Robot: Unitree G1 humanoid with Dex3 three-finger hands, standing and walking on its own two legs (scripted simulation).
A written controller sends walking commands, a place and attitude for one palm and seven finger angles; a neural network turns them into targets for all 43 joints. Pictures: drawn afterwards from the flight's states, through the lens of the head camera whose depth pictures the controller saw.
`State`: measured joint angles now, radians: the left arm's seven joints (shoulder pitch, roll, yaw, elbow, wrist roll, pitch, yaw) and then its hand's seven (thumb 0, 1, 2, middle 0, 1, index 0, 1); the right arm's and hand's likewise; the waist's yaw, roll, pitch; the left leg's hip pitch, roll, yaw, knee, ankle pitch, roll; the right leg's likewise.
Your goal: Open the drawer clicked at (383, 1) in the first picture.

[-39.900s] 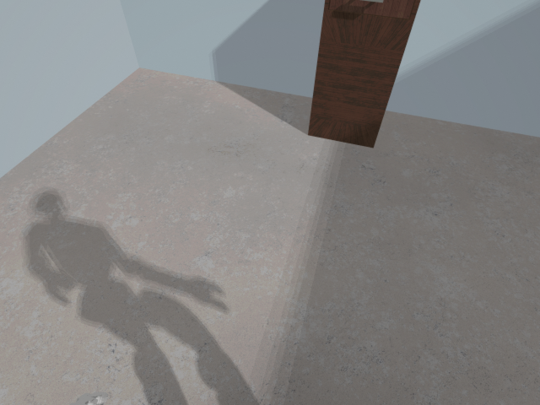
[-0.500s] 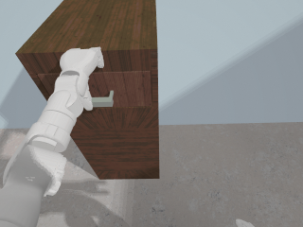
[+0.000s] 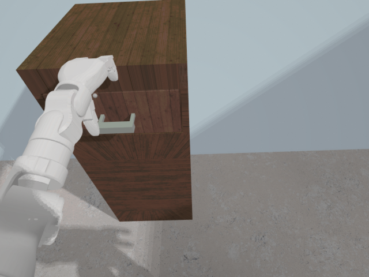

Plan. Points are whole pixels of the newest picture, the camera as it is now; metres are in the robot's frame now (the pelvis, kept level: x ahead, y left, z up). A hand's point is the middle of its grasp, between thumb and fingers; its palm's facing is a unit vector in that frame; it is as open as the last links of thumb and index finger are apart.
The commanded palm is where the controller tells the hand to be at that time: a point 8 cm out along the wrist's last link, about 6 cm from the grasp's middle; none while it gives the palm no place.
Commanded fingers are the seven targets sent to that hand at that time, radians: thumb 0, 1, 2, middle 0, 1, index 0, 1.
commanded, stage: draw the hand back to the body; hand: left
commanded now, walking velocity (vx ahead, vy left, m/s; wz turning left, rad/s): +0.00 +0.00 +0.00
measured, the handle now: (116, 122) +0.51 +0.20 +0.04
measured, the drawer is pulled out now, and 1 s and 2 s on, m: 0.00 0.00 0.00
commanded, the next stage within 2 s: step back with the hand held close in 1.44 s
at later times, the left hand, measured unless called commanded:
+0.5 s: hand (58, 149) +0.31 +0.23 +0.17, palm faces +0.09 -0.43 -0.90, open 13.8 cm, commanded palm +0.27 +0.25 +0.24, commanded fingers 0.00 -0.36 0.36 -0.29 -1.11 -0.29 -1.11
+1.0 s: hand (19, 185) +0.21 +0.22 +0.22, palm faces +0.36 -0.88 -0.32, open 10.8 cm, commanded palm +0.16 +0.27 +0.23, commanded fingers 0.00 0.51 0.74 -0.23 -0.55 -0.23 -0.55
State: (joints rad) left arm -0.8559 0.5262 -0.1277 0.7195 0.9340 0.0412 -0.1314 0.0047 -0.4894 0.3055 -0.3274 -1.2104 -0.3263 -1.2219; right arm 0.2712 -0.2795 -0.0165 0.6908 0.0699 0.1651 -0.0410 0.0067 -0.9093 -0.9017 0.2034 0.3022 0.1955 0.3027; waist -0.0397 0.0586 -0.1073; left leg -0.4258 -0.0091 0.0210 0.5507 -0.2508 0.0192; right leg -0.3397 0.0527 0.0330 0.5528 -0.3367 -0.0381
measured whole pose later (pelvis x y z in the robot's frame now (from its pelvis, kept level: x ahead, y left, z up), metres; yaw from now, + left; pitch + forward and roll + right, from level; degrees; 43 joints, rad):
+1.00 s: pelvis +0.00 +0.00 +0.01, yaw +0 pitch -4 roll +0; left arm 0.32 0.35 0.30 -0.45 -0.11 -0.11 0.07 0.00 0.17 0.60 -0.26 -0.76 -0.26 -0.77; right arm 0.21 -0.25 0.01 0.67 0.01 -0.07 -0.06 0.01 -0.91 -0.90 0.20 0.30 0.20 0.30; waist 0.04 0.06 0.01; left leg -0.14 0.00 0.02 0.41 -0.21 0.01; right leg -0.04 0.06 0.04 0.37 -0.26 -0.04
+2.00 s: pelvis -0.04 +0.03 +0.00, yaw -2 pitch +0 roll -1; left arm 0.62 0.47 0.46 -0.69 -0.07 -0.20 0.11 0.02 0.89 0.90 -0.22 -0.30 -0.21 -0.31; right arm 0.22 -0.23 -0.03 0.54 0.02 -0.03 -0.05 0.01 -0.91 -0.90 0.20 0.30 0.19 0.30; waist -0.02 0.00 0.01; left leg -0.34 -0.01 0.06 0.51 -0.19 0.05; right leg -0.25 0.05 0.07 0.50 -0.25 0.00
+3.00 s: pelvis -0.26 +0.07 +0.00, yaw -5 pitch +0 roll +0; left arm 0.48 0.44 0.49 -0.66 -0.07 -0.17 0.14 0.02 0.89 0.90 -0.21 -0.30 -0.21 -0.31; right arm 0.21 -0.16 0.03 0.62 -0.01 -0.13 -0.05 0.01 -0.91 -0.90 0.21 0.30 0.20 0.30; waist -0.03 -0.05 0.01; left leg -0.39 -0.03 0.05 0.50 -0.11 0.05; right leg -0.30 0.05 0.02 0.78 -0.50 0.00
